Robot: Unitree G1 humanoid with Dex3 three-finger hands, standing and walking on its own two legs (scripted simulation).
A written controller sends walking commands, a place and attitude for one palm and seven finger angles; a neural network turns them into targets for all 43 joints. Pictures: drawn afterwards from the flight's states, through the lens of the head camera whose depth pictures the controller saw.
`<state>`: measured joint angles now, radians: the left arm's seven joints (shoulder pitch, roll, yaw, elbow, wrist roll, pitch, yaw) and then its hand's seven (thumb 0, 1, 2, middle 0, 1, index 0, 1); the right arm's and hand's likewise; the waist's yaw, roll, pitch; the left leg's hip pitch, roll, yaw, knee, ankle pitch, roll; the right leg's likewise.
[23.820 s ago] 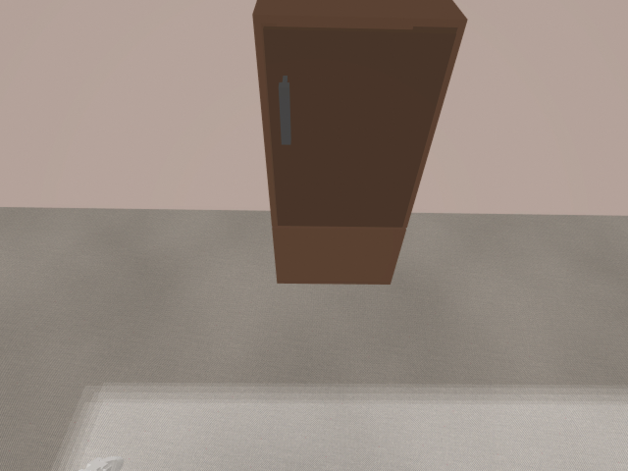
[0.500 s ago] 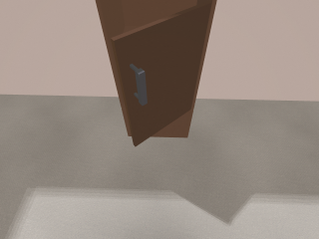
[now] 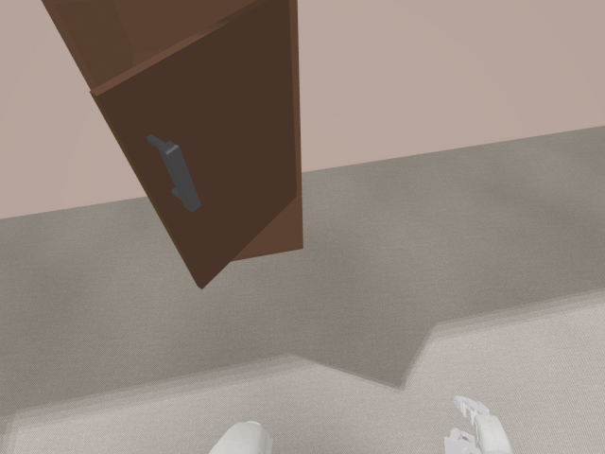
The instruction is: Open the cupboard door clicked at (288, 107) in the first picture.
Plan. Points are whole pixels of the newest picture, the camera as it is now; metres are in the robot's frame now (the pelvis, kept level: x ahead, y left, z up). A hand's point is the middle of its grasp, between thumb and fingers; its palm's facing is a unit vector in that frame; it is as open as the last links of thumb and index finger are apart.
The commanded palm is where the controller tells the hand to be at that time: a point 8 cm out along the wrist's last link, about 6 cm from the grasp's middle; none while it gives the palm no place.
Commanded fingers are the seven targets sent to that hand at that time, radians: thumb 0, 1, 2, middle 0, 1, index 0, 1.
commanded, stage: walk to a spot facing it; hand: left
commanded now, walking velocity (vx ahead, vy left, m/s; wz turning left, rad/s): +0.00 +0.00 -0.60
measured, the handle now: (173, 174) +0.52 +0.29 +0.00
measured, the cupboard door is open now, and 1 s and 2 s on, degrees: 41 41 41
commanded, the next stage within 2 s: none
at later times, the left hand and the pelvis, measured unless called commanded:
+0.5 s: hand (194, 416) +0.17 +0.20 -0.17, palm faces -0.32 -0.91 -0.27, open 7.4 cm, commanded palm none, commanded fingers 0.00 0.90 0.90 -0.20 -0.30 -0.20 -0.30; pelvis +0.00 +0.02 -0.02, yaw -19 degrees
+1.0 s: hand (247, 403) +0.20 +0.12 -0.17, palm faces -0.59 -0.78 -0.22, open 7.4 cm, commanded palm none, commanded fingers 0.00 0.90 0.90 -0.20 -0.30 -0.20 -0.30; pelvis -0.01 +0.02 -0.01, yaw -37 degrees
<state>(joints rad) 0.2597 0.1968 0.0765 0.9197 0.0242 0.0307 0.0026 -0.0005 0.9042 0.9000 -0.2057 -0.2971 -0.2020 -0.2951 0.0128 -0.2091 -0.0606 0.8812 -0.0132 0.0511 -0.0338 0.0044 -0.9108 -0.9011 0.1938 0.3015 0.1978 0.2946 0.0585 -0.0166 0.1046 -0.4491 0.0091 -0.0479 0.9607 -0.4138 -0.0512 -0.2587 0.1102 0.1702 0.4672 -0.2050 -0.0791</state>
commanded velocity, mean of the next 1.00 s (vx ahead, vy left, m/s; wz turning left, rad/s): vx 0.02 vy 0.00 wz -0.60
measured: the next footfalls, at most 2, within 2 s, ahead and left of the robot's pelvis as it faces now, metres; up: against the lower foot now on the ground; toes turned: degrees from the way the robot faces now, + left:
left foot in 0.16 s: +0.06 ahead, +0.16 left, +0.00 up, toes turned -8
right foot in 0.48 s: +0.01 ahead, -0.12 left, +0.00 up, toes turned -20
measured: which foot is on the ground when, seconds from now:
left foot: up 0.00-0.14, down 0.16-0.46, up 0.48-0.70, down 0.72-1.00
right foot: down 0.00-0.14, up 0.16-0.46, down 0.48-0.72, up 0.74-1.00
